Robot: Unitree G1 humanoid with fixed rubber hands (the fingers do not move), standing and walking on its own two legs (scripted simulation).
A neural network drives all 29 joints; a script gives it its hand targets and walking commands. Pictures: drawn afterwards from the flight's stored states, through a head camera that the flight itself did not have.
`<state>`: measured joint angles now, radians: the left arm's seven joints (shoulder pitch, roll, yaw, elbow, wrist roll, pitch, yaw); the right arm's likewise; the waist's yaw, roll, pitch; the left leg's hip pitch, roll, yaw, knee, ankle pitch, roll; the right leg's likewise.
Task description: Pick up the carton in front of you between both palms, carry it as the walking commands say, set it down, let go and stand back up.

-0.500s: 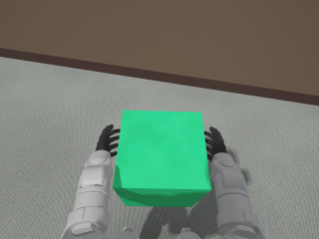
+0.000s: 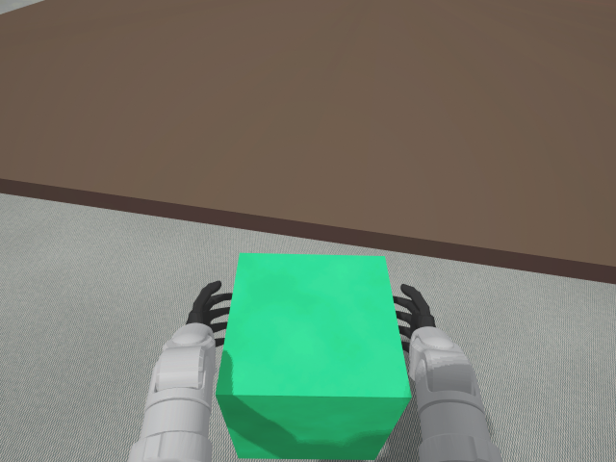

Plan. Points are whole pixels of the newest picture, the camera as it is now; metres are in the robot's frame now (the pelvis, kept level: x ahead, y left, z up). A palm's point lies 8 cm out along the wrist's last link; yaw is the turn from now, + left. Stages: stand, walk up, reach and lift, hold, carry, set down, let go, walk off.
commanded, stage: reach and lift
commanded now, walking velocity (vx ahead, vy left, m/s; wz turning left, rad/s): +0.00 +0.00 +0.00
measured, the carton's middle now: (309, 360) +0.30 +0.00 -0.05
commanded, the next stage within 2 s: hold in 0.82 s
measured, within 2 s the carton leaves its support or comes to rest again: neither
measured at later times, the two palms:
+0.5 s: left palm (200, 325) +0.31 +0.15 +0.03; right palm (421, 328) +0.31 -0.15 +0.04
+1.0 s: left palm (195, 323) +0.29 +0.15 +0.06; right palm (427, 326) +0.29 -0.15 +0.06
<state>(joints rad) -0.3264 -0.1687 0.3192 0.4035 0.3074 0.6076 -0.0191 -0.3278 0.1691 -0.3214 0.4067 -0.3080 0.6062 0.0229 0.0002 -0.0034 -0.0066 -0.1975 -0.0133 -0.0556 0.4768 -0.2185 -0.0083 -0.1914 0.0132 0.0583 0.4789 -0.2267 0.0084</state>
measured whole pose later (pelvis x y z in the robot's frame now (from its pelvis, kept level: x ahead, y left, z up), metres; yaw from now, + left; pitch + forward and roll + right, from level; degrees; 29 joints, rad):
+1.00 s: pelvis +0.01 +0.00 +0.01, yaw +0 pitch -7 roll +0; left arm -0.22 -0.14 0.19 0.17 0.25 0.74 0.00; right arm -0.22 0.14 -0.19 0.17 -0.25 0.74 0.01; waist 0.00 0.00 0.03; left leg -0.04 -0.01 -0.06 0.34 -0.18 -0.01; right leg -0.03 0.01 0.06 0.34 -0.18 0.01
